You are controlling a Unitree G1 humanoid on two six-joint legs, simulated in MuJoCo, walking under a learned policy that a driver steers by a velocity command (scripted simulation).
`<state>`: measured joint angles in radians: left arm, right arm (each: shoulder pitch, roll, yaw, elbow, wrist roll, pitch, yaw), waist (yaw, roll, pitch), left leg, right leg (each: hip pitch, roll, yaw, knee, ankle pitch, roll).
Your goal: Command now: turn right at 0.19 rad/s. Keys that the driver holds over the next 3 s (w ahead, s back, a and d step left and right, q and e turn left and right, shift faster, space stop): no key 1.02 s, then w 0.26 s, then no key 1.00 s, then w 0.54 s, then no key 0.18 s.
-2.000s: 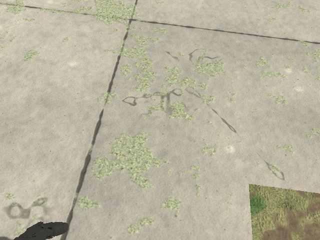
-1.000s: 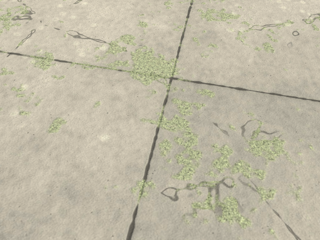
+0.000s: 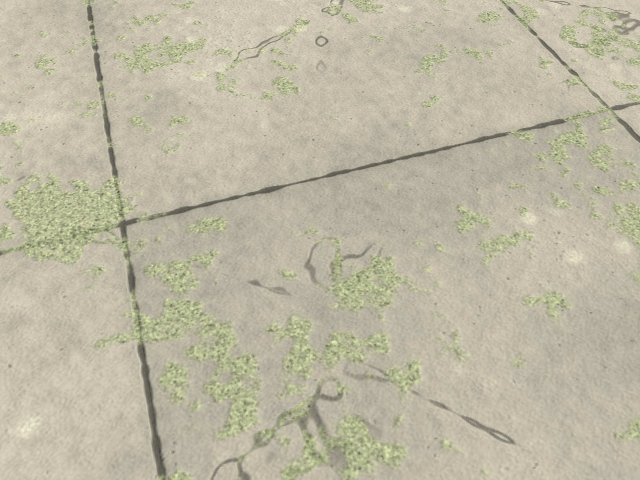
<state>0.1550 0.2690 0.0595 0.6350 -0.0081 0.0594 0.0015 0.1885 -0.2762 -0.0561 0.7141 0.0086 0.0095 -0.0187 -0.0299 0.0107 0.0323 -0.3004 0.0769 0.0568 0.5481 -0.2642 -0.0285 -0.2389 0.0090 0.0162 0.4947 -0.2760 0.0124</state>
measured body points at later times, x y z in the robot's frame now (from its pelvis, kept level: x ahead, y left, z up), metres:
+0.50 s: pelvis +0.00 -0.02 +0.00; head +0.01 -0.02 +0.45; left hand +0.14 +0.23 -0.11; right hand +0.09 -0.28 -0.12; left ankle +0.01 +0.13 -0.73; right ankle -0.01 -0.12 -0.73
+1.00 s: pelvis +0.01 -0.01 +0.01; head +0.01 -0.01 +0.46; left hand +0.08 +0.24 -0.14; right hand +0.05 -0.27 -0.14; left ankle +0.01 +0.13 -0.73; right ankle -0.01 -0.12 -0.73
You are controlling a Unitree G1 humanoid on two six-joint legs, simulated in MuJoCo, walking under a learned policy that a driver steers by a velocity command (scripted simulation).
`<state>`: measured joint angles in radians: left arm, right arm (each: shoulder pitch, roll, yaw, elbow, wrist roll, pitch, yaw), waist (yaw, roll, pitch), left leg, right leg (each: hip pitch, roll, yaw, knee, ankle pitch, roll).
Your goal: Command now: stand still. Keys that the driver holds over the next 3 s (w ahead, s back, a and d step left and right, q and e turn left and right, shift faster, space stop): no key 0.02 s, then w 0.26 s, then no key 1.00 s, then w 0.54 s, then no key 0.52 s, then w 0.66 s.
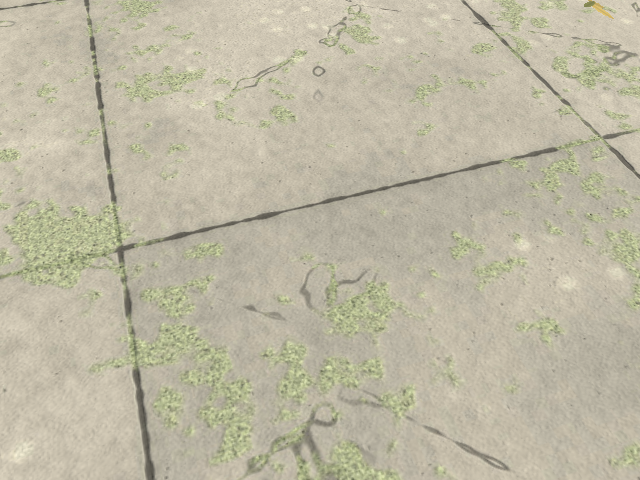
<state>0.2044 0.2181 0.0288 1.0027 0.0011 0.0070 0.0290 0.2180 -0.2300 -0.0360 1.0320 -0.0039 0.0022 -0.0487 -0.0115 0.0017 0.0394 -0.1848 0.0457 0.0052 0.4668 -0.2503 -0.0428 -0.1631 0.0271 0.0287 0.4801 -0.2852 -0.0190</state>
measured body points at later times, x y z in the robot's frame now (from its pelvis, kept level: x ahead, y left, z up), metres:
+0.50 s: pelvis +0.09 +0.06 +0.01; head +0.11 +0.08 +0.46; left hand +0.21 +0.32 -0.13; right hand +0.06 -0.18 -0.13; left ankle +0.03 +0.14 -0.74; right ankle +0.13 -0.09 -0.68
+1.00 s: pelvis +0.17 +0.04 -0.01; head +0.19 +0.05 +0.44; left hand +0.28 +0.29 -0.15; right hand +0.18 -0.21 -0.16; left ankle +0.05 +0.14 -0.74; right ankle +0.23 -0.06 -0.74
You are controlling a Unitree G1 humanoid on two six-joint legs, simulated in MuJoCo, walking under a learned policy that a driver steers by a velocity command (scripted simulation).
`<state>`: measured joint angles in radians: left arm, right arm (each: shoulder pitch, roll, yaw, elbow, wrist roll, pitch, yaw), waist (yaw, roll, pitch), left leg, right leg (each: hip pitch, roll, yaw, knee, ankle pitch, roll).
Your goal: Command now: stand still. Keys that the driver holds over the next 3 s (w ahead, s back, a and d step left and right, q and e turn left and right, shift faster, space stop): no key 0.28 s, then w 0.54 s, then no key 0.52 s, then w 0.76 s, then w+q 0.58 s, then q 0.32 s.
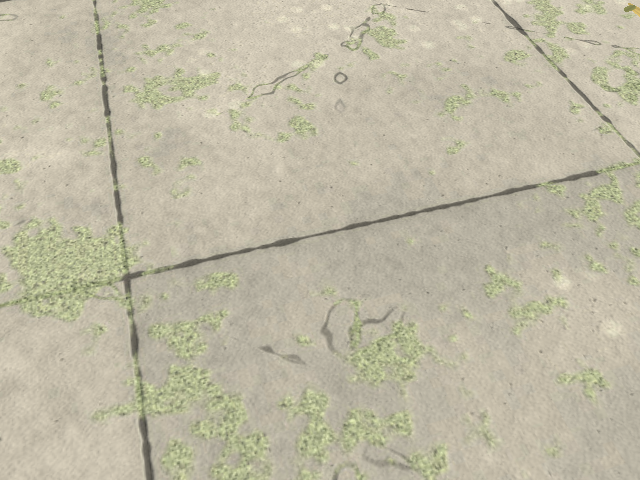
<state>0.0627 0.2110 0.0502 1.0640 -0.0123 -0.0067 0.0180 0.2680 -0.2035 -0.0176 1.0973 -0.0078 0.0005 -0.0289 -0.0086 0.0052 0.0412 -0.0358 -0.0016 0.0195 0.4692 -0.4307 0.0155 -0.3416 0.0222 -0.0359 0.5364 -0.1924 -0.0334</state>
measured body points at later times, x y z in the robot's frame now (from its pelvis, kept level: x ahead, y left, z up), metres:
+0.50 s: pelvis +0.02 -0.01 +0.00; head +0.02 -0.02 +0.45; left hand +0.12 +0.25 -0.14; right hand -0.06 -0.26 -0.16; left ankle -0.11 +0.11 -0.73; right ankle +0.05 -0.11 -0.72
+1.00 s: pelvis +0.21 -0.02 +0.00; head +0.25 -0.02 +0.45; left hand +0.15 +0.23 -0.14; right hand +0.42 -0.25 -0.10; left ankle +0.39 +0.11 -0.71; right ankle +0.07 -0.12 -0.73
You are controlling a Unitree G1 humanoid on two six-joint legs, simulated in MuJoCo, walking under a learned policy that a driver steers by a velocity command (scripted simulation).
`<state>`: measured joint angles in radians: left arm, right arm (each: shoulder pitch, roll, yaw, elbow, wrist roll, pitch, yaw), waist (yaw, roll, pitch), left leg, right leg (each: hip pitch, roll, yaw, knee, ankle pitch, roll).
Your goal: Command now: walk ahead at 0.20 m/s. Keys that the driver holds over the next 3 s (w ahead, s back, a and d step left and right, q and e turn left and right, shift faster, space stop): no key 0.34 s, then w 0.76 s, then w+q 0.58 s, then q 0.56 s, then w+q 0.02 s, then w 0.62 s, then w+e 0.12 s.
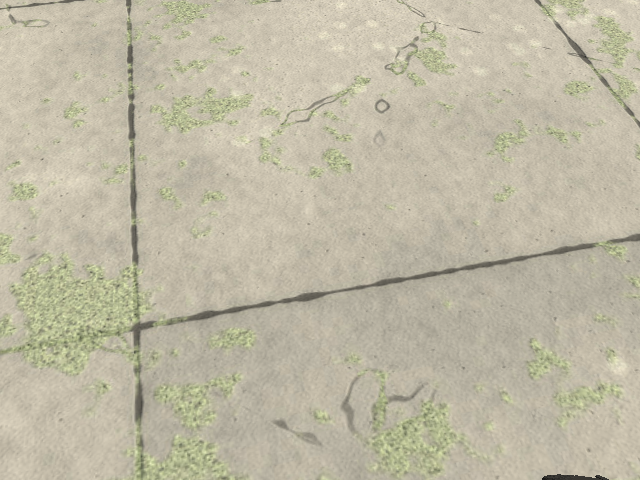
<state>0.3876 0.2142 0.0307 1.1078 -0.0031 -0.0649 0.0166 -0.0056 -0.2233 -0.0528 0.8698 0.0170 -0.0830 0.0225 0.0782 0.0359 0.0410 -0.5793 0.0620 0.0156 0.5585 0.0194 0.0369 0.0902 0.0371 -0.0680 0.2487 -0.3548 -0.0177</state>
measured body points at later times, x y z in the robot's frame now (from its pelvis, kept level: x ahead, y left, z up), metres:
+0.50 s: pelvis +0.12 +0.02 +0.01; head +0.11 +0.01 +0.46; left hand +0.13 +0.29 -0.13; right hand +0.22 -0.23 -0.13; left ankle +0.14 +0.12 -0.71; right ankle +0.11 -0.11 -0.73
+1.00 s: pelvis +0.29 +0.05 +0.01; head +0.31 +0.06 +0.46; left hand +0.47 +0.30 -0.11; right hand +0.23 -0.19 -0.13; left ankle +0.19 +0.15 -0.73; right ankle +0.46 -0.10 -0.68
